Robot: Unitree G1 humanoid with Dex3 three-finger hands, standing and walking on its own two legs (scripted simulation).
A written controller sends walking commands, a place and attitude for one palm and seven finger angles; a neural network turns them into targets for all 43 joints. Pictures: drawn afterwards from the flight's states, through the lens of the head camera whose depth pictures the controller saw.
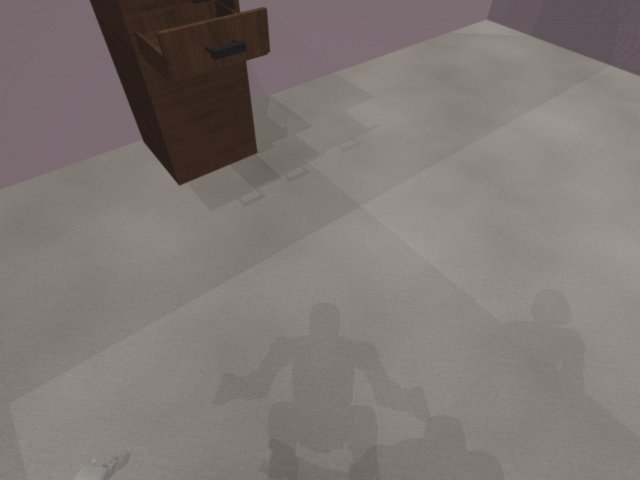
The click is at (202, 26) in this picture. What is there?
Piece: drawer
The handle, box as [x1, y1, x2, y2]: [205, 39, 245, 59]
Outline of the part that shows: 245,43 241,40 237,41 235,39 232,39 232,42 229,44 214,48 205,46 205,49 211,53 211,56 216,59 244,51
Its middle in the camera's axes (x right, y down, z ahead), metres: -0.32 -0.64 +1.29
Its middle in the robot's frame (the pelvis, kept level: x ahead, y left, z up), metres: +1.38 +0.39 -0.08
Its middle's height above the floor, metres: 0.69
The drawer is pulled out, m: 0.25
